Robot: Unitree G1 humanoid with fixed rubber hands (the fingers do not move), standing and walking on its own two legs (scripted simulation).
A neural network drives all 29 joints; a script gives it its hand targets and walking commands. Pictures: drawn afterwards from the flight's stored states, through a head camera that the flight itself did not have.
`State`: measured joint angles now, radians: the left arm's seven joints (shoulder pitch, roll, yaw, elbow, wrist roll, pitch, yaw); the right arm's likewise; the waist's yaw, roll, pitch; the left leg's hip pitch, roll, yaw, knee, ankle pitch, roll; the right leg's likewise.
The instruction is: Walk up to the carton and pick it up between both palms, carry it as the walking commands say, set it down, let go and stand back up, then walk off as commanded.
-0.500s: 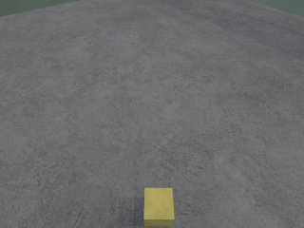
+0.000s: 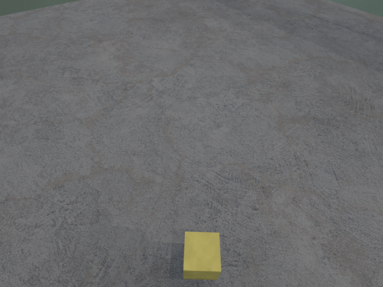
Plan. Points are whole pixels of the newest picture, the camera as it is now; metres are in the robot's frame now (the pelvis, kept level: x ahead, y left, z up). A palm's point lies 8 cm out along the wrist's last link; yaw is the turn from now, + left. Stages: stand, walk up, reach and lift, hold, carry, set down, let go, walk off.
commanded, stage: stand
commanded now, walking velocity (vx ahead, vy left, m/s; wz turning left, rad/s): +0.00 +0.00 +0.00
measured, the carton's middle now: (201, 256) +0.36 -0.04 -0.68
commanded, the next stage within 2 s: walk off in 0.76 s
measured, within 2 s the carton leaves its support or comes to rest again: neither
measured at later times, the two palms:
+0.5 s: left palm out of the picture -0.07 +0.22 -0.14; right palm out of the picture -0.04 -0.23 -0.13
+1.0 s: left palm out of the picture -0.10 +0.20 -0.14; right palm out of the picture -0.08 -0.23 -0.14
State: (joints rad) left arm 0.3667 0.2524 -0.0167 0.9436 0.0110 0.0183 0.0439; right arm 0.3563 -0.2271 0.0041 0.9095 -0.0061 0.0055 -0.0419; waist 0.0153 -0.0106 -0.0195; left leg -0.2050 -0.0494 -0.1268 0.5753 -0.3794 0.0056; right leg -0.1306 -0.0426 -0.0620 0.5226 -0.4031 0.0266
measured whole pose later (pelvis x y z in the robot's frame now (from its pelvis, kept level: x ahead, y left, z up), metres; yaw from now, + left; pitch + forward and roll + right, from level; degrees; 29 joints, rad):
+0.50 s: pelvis -0.02 +0.00 +0.01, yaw +0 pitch -1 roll +0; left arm 0.38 0.19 -0.03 1.09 0.02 0.02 0.05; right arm 0.36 -0.17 0.03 1.08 0.00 0.01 -0.05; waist 0.01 -0.01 0.01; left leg -0.18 -0.04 -0.13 0.52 -0.32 -0.01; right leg -0.11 -0.04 -0.07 0.48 -0.36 0.02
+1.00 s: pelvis -0.04 -0.01 +0.01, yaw +1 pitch -1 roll +0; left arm 0.39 0.15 -0.02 1.13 0.02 0.01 0.05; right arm 0.35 -0.13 0.02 1.14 -0.01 0.01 -0.05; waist 0.01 0.00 0.01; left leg -0.21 -0.02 -0.13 0.52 -0.29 -0.02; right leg -0.14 -0.03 -0.08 0.48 -0.33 0.00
